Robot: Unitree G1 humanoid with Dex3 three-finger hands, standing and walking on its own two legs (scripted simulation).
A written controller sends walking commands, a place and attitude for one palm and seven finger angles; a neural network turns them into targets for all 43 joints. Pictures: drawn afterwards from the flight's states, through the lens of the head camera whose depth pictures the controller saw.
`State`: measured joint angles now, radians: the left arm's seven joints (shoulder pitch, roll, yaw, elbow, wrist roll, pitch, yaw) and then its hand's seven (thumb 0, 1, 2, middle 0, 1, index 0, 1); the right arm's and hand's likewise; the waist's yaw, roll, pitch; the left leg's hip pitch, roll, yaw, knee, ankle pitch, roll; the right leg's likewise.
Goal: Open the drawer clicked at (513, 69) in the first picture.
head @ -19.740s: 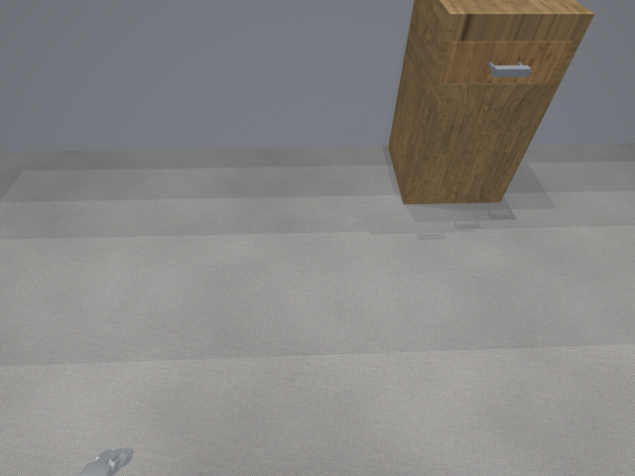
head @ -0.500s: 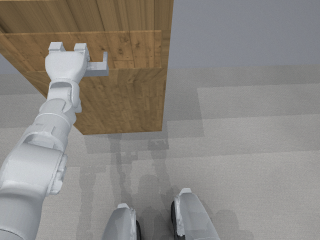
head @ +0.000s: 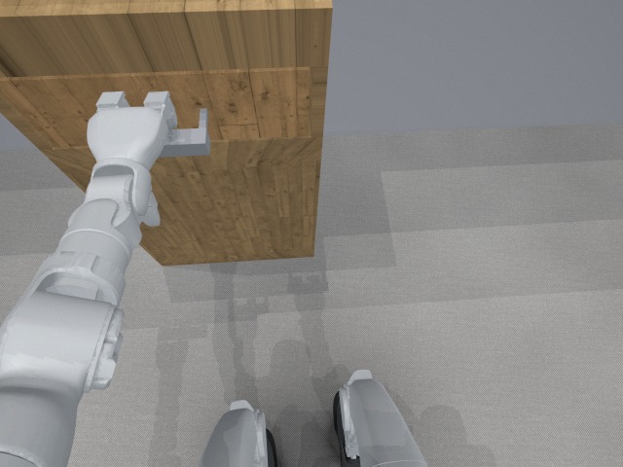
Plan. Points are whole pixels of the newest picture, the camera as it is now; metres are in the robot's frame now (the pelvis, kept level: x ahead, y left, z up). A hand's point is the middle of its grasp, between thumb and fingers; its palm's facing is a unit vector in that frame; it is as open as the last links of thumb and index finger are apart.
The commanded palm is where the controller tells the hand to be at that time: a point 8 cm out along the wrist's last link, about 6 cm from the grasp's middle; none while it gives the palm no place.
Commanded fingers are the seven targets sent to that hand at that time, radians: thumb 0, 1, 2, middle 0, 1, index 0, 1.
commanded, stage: lift the fingers back up to retry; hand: left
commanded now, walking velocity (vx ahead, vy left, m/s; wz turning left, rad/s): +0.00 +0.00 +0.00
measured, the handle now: (167, 130) +0.59 +0.15 -0.01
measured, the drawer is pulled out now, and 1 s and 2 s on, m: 0.00 0.00 0.00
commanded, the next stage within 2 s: re-aim the fingers above the handle in 0.50 s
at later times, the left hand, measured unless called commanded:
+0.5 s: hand (141, 131) +0.54 +0.16 +0.05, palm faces -0.08 -0.03 -1.00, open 13.7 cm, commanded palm +0.51 +0.17 +0.10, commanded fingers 0.00 -0.50 0.30 -0.30 -1.20 -0.30 -1.20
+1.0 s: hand (138, 140) +0.53 +0.17 +0.04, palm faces -0.09 -0.01 -1.00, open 13.8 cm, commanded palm +0.51 +0.16 +0.10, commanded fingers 0.00 -0.50 0.30 -0.30 -1.20 -0.30 -1.20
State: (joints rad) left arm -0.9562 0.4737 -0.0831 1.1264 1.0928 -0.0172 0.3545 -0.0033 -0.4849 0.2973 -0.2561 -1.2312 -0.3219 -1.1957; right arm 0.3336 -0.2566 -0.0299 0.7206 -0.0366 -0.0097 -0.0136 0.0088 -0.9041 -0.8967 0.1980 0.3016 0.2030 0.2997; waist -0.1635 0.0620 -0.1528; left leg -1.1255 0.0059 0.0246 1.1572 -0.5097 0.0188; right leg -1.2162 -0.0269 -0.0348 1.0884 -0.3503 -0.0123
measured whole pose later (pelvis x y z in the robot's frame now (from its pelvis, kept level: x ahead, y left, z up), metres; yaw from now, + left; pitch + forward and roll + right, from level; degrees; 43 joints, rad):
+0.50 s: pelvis +0.06 +0.01 +0.05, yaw -1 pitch +22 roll +0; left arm -0.82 0.37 -0.09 1.08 1.08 0.00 0.40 0.00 -0.49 0.30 -0.33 -1.21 -0.34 -1.21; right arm 0.33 -0.26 -0.05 0.72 -0.03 0.08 -0.01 0.01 -0.90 -0.90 0.20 0.30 0.20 0.30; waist -0.12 0.06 -0.15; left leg -0.78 0.01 0.05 0.86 -0.47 0.02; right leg -0.89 -0.01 -0.01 0.82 -0.32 0.00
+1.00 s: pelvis +0.06 +0.00 +0.05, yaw -1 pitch +22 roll +0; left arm -0.79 0.35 -0.11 1.07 1.09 0.00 0.40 0.00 -0.48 0.30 -0.32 -1.20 -0.32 -1.20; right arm 0.30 -0.24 -0.07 0.74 -0.04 0.09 0.00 0.01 -0.90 -0.90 0.20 0.30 0.20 0.30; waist -0.10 0.06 -0.15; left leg -0.76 0.01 0.03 0.86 -0.47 0.02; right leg -0.87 -0.01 -0.03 0.82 -0.33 0.00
